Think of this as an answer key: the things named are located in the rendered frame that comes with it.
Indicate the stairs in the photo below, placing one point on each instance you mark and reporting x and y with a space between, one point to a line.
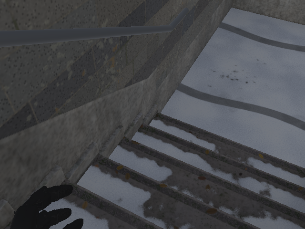
173 175

